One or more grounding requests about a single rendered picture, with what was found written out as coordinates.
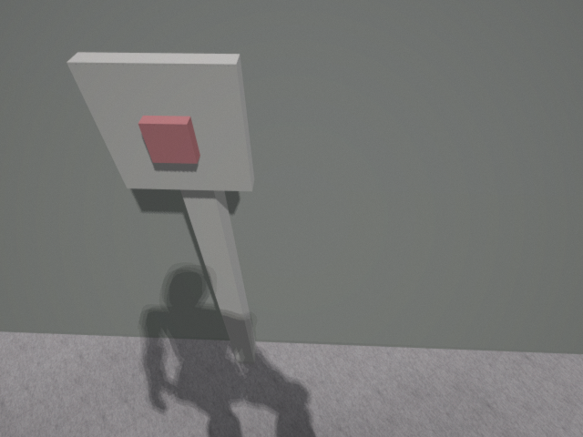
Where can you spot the button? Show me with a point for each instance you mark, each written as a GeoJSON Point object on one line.
{"type": "Point", "coordinates": [170, 139]}

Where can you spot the panel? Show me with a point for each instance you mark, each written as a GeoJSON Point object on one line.
{"type": "Point", "coordinates": [121, 88]}

